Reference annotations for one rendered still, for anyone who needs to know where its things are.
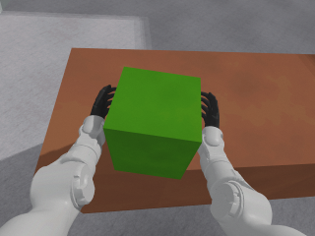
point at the robot right upper arm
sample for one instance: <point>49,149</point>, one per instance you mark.
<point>241,211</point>

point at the robot left forearm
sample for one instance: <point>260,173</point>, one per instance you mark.
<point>88,146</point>

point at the robot left upper arm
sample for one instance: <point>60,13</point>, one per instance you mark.
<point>58,193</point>

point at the robot right forearm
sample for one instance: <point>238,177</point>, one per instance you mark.
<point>214,163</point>

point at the robot right hand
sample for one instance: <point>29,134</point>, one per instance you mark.
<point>212,116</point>

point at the pedestal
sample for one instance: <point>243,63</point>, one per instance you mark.
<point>266,105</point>

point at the carton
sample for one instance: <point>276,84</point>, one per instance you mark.
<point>154,123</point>

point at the robot left hand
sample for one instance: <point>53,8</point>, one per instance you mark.
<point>102,101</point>

